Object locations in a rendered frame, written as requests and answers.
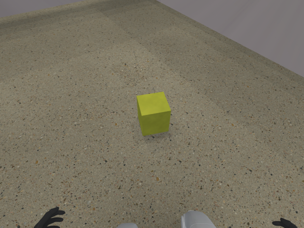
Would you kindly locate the robot left hand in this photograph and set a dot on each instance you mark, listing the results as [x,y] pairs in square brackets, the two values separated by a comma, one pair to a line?
[46,219]

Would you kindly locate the right robot thigh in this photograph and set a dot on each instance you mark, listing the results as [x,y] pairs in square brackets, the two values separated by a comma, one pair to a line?
[196,219]

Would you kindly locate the robot right hand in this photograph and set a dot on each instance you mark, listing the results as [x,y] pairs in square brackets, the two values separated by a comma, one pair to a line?
[284,223]

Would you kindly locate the carton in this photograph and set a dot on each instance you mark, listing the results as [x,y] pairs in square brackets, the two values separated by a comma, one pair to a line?
[153,113]

